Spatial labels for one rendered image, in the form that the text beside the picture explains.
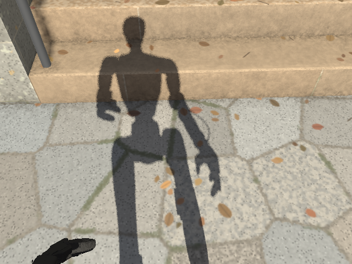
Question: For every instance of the robot left hand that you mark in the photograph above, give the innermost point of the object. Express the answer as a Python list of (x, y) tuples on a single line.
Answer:
[(64, 250)]

